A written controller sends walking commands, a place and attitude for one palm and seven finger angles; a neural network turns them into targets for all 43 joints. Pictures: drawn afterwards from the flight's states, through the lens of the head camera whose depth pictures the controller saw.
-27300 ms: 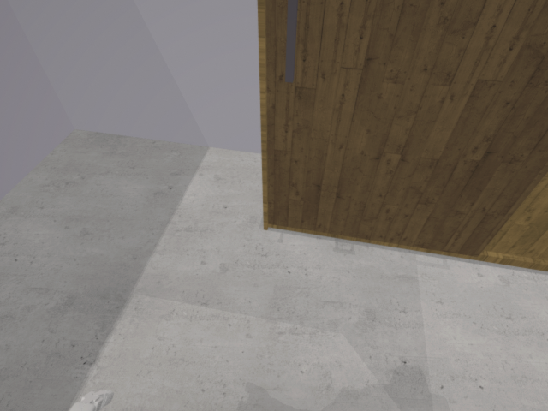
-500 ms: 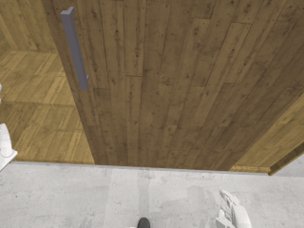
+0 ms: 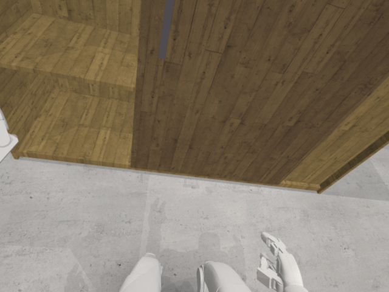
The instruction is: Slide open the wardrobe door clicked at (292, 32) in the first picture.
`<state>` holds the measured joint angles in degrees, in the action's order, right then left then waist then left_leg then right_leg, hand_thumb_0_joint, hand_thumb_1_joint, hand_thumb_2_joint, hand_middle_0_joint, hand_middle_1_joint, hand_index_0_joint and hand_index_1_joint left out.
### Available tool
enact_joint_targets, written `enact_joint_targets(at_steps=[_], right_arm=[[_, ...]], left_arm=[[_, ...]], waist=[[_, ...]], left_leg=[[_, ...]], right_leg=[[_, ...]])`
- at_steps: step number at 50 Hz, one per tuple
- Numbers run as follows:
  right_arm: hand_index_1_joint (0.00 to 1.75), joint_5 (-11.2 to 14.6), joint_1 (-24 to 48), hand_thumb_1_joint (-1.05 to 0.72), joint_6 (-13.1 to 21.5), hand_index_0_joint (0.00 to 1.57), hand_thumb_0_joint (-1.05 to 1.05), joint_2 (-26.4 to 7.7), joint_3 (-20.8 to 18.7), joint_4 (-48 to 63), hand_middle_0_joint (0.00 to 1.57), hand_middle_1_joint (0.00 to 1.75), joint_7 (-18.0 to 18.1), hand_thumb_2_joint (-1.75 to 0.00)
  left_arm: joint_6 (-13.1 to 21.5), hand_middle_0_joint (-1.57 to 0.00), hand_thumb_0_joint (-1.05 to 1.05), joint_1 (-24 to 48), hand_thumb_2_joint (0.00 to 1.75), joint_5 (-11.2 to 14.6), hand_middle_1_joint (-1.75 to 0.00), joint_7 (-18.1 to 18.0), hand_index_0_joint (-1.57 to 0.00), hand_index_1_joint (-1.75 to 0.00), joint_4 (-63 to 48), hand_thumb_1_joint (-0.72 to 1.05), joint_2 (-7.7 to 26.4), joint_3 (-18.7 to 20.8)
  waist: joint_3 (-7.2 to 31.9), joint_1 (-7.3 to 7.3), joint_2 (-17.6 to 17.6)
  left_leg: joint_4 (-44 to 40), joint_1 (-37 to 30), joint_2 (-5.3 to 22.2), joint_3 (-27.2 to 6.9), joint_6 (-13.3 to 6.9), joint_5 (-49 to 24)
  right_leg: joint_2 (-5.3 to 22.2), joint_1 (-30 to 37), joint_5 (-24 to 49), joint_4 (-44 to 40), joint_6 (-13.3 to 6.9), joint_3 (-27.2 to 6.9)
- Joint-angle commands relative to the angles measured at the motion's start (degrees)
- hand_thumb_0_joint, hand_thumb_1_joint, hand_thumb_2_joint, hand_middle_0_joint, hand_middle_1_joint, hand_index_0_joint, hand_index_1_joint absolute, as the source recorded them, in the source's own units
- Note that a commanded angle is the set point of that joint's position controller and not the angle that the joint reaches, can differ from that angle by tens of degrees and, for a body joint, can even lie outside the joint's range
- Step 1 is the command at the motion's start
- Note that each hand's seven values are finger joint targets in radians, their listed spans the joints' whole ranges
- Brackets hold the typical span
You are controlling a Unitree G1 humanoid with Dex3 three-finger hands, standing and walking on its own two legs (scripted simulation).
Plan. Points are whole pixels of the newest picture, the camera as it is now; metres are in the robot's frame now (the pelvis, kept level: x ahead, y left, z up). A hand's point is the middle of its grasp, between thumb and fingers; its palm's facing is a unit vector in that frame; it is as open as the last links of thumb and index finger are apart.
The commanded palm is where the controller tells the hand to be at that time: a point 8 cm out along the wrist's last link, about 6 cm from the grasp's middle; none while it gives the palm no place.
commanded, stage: stop stepping back and stand still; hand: left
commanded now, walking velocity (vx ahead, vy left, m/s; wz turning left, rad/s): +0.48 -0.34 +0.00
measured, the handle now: (168, 13) +0.77 +0.17 +0.18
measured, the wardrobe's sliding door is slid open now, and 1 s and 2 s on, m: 0.57 0.57 0.57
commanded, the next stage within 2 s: let the arm hang, fingers relaxed in 1.66 s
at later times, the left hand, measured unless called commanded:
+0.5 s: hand out of the picture -0.01 +0.38 +0.21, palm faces +0.50 -0.83 -0.24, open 7.5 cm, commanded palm -0.07 +0.41 +0.22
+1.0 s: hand out of the picture -0.02 +0.43 +0.20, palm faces +0.52 -0.80 -0.31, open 7.5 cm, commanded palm -0.11 +0.46 +0.22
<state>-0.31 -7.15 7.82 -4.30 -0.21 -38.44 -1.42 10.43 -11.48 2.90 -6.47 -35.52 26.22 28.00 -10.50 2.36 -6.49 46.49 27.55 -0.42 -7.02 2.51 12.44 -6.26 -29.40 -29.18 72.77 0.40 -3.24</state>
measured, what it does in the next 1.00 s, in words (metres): walks backwards: right foot, then left foot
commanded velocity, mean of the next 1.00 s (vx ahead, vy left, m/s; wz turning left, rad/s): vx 0.23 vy -0.12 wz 0.00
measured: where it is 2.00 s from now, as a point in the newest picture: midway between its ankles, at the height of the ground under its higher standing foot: outside the picture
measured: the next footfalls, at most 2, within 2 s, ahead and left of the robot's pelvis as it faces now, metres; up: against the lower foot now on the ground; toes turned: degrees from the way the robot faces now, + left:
right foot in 0.14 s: -0.03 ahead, -0.05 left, -0.01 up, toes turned -5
left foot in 0.34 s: -0.10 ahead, +0.23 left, +0.00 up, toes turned +5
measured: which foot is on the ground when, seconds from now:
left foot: down 0.00-0.08, up 0.10-0.32, down 0.34-0.64, up 0.66-0.90, down 0.92-1.00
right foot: up 0.00-0.12, down 0.14-0.32, up 0.34-0.66, down 0.68-0.92, up 0.94-1.00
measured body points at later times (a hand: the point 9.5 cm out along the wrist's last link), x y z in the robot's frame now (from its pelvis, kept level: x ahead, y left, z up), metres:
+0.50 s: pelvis -0.19 +0.10 +0.04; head -0.24 +0.16 +0.49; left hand -0.04 +0.42 +0.22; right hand -0.04 -0.12 -0.02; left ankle -0.14 +0.23 -0.70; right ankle -0.17 -0.01 -0.60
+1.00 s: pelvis -0.24 +0.16 +0.01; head -0.22 +0.19 +0.46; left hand -0.06 +0.47 +0.21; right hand -0.05 -0.07 -0.05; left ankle -0.18 +0.28 -0.70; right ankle -0.27 +0.02 -0.67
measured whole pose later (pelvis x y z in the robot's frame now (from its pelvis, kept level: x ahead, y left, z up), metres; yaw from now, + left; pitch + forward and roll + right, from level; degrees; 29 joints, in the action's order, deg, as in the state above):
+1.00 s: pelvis -0.24 +0.16 +0.01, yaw +3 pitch -4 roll +0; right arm 0.1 -10.2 6.9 -9.6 -0.7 -36.5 4.1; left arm 10.5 -20.3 2.4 -10.0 -28.6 22.6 23.8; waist -5.5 0.7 -4.8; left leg 41.0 21.2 4.1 5.7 -0.4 16.2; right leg 1.2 -17.9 -29.4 56.1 -1.0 -0.8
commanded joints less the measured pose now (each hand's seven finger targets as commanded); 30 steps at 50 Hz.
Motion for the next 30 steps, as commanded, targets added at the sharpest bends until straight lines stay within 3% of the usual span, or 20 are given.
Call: enact_joint_targets(at_steps=[1,2,3,4,5,6,7,8,9,10,11,14,15,16,17,18,19,25,28,30], right_arm=[[0.30,0.3,6.7,-0.90,2.0,0.20,0.00,-12.6,-6.0,12.7,0.20,0.30,-1.0,-0.90],[0.30,0.0,7.4,-0.90,1.5,0.20,0.00,-11.2,-5.7,13.4,0.20,0.30,-0.9,-0.90],[0.30,0.0,6.5,-0.90,1.0,0.20,0.00,-10.0,-5.0,12.7,0.20,0.30,-0.5,-0.90],[0.30,1.7,0.6,-0.90,0.2,0.20,0.00,-8.0,-3.6,10.4,0.20,0.30,-0.6,-0.90],[0.30,3.3,-0.7,-0.90,-1.1,0.20,0.00,-8.9,-4.3,9.7,0.20,0.30,0.7,-0.90],[0.30,2.3,0.3,-0.90,-2.6,0.20,0.00,-9.3,-4.2,8.6,0.20,0.30,0.9,-0.90],[0.30,2.2,1.6,-0.90,-2.2,0.20,0.00,-8.7,-2.4,12.6,0.20,0.30,1.6,-0.90],[0.30,-0.8,2.7,-0.90,-2.1,0.20,0.00,-8.8,-0.2,14.0,0.20,0.30,2.3,-0.90],[0.30,-1.6,2.4,-0.90,-2.1,0.20,0.00,-7.4,0.7,14.5,0.20,0.30,2.2,-0.90],[0.30,0.5,3.6,-0.90,-1.6,0.20,0.00,-9.8,-1.8,13.6,0.20,0.30,2.2,-0.90],[0.30,1.0,2.5,-0.90,-1.4,0.20,0.00,-13.7,-2.9,9.5,0.20,0.30,4.3,-0.90],[0.30,0.9,-2.1,-0.90,-0.2,0.20,0.00,-14.1,-2.4,8.8,0.20,0.30,6.9,-0.90],[0.30,1.1,-2.4,-0.90,0.6,0.20,0.00,-14.8,-2.1,10.4,0.20,0.30,7.5,-0.90],[0.30,1.0,-3.1,-0.90,0.0,0.20,0.00,-15.7,-1.9,11.4,0.20,0.30,6.9,-0.90],[0.30,0.6,-2.2,-0.90,-0.2,0.20,0.00,-15.0,-1.9,13.0,0.20,0.30,6.1,-0.90],[0.30,0.8,-0.3,-0.90,0.1,0.20,0.00,-15.4,-3.1,13.9,0.20,0.30,5.3,-0.90],[0.30,0.8,-1.3,-0.90,-0.1,0.20,0.00,-15.3,-3.2,12.9,0.20,0.30,4.1,-0.90],[0.30,-0.3,1.3,-0.90,0.1,0.20,0.00,-15.0,-3.8,12.5,0.20,0.30,3.0,-0.90],[0.30,-0.8,-0.2,-0.90,-1.3,0.20,0.00,-12.8,-3.5,12.8,0.20,0.30,4.6,-0.90],[0.30,0.1,-0.5,-0.90,-2.1,0.20,0.00,-11.8,-3.3,12.6,0.20,0.30,5.0,-0.90]], left_arm=[[1.9,-0.20,0.00,-7.0,0.90,1.7,-0.30,0.2,-0.20,-0.30,-24.0,0.90,8.1,1.6],[2.0,-0.20,0.00,-11.7,0.90,2.2,-0.30,-0.2,-0.20,-0.30,-24.7,0.90,9.1,2.0],[2.6,-0.20,0.00,-17.9,0.90,1.3,-0.30,-0.8,-0.20,-0.30,-21.3,0.90,10.2,3.3],[2.7,-0.20,0.00,-22.9,0.90,-0.4,-0.30,-1.5,-0.20,-0.30,-16.3,0.90,10.2,3.3],[1.9,-0.20,0.00,-25.8,0.90,0.1,-0.30,-1.5,-0.20,-0.30,-10.7,0.90,5.8,2.3],[0.8,-0.20,0.00,-15.4,0.90,2.0,-0.30,0.9,-0.20,-0.30,-16.9,0.90,6.7,1.8],[4.0,-0.20,0.00,-7.5,0.90,3.1,-0.30,0.9,-0.20,-0.30,-23.8,0.90,21.5,13.2],[6.1,-0.20,0.00,-1.4,0.90,3.0,-0.30,-0.5,-0.20,-0.30,-20.7,0.90,28.8,19.1],[4.7,-0.20,0.00,-7.1,0.90,2.0,-0.30,-1.2,-0.20,-0.30,-0.9,0.90,22.1,16.2],[2.8,-0.20,0.00,-0.7,0.90,2.0,-0.30,-0.9,-0.20,-0.30,1.6,0.90,10.9,7.4],[0.9,-0.20,0.00,-7.5,0.90,0.4,-0.30,-1.7,-0.20,-0.30,15.1,0.90,9.4,7.1],[0.7,-0.20,0.00,-5.6,0.90,0.5,-0.30,-2.2,-0.20,-0.30,9.3,0.90,6.4,-0.4],[1.3,-0.20,0.00,-6.5,0.90,1.1,-0.30,-2.0,-0.20,-0.30,5.5,0.90,4.8,-2.3],[3.0,-0.20,0.00,-2.9,0.90,0.8,-0.30,-2.2,-0.20,-0.30,0.2,0.90,5.6,-2.9],[5.0,-0.20,0.00,2.0,0.90,-0.4,-0.30,-1.9,-0.20,-0.30,-5.4,0.90,7.9,-2.1],[5.7,-0.20,0.00,2.9,0.90,-1.0,-0.30,-1.5,-0.20,-0.30,-8.1,0.90,11.1,1.1],[5.0,-0.20,0.00,-2.2,0.90,-0.8,-0.30,-0.3,-0.20,-0.30,-3.9,0.90,8.2,-0.6],[3.2,-0.20,0.00,-3.9,0.90,-2.0,-0.30,-2.4,-0.20,-0.30,-15.0,0.90,9.0,-0.2],[2.3,-0.20,0.00,-10.4,0.90,-1.5,-0.30,-3.2,-0.20,-0.30,-7.7,0.90,8.5,1.8],[0.6,-0.20,0.00,-14.9,0.90,-0.6,-0.30,-3.1,-0.20,-0.30,-2.3,0.90,7.7,2.2]], waist=[[21.3,0.84,35.7],[23.0,2.12,37.8],[23.3,4.58,31.9],[21.4,4.18,1.6],[16.8,0.55,-17.9],[16.3,-4.46,-9.8],[15.7,-4.14,-6.7],[12.6,-4.98,2.0],[11.6,-3.72,1.6],[12.2,-3.68,-8.7],[9.6,-2.14,-3.3],[10.0,-4.02,3.4],[8.7,-4.48,13.0],[8.1,-3.88,27.8],[5.9,-3.75,21.7],[8.1,-2.16,11.0],[6.3,-3.11,10.9],[8.8,-0.32,31.8],[14.5,-0.67,29.8],[16.7,-0.42,21.2]], left_leg=[[-47.5,-2.5,4.8,-2.2,16.0,30.7],[-44.7,4.4,3.2,4.0,15.8,24.6],[-27.3,14.0,0.0,11.5,14.0,20.2],[16.4,8.0,-7.0,17.6,6.0,19.8],[44.8,10.4,-5.2,2.8,-6.0,21.1],[51.0,11.9,-2.4,-2.5,-12.9,15.4],[55.4,14.0,1.0,-1.7,-7.3,14.0],[43.1,11.8,6.5,1.5,-4.1,12.3],[31.6,13.3,5.6,7.7,-2.8,13.5],[23.0,9.4,4.0,10.9,-2.5,15.0],[16.7,-1.3,5.3,9.9,-3.9,14.5],[-12.6,-18.9,1.6,14.8,-5.5,21.6],[-26.1,-21.9,3.7,9.9,-6.1,20.9],[-33.3,-24.9,16.6,-12.1,-9.0,24.2],[-37.5,-15.2,25.3,-25.0,-13.5,24.7],[-39.0,-11.4,27.1,-19.5,-16.5,20.3],[-40.5,-7.2,25.8,-20.0,-16.2,30.4],[-41.4,2.7,15.4,7.2,-7.2,30.5],[-37.7,0.8,15.5,9.1,-5.7,28.1],[-24.4,-3.2,12.2,11.7,-4.5,23.8]], right_leg=[[-6.2,16.5,-0.4,-4.7,-1.3,14.5],[-5.8,29.3,-3.6,-15.6,-3.0,16.8],[-2.3,41.4,-8.2,-29.4,-7.3,14.1],[8.9,27.8,-8.8,-47.1,-14.6,0.1],[20.6,10.6,4.4,-50.1,-18.0,-14.4],[20.0,3.4,6.0,-51.5,-14.3,-5.8],[27.0,2.6,-5.2,-58.0,-17.3,-15.9],[25.1,1.9,-4.5,-57.4,-3.5,-13.2],[20.7,7.3,-5.2,-53.9,1.1,-6.3],[19.5,4.2,-22.8,-59.2,-7.9,-8.6],[20.0,-5.0,-26.6,-60.6,-9.8,-13.6],[15.7,-5.0,-21.2,-53.2,-7.8,-3.4],[10.6,-3.9,-10.7,-37.8,-5.4,1.8],[3.4,-11.5,-4.3,-19.6,-1.2,9.6],[4.4,-10.4,0.1,-8.2,-0.7,4.5],[4.9,-6.0,7.2,-1.5,0.3,2.8],[5.7,-6.6,9.5,1.7,0.7,2.8],[3.7,13.3,10.9,-14.7,-1.5,12.1],[1.3,25.9,0.8,-31.1,-2.9,16.2],[0.7,29.8,-0.6,-44.4,-3.7,16.5]])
